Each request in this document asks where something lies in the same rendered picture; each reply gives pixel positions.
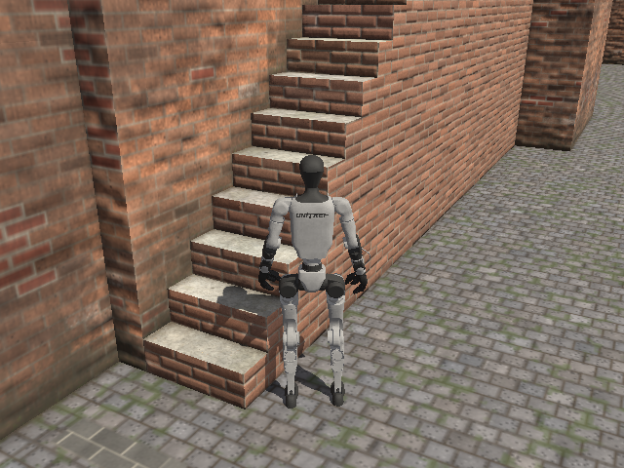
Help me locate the stairs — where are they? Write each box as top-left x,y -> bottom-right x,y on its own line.
143,0 -> 533,410

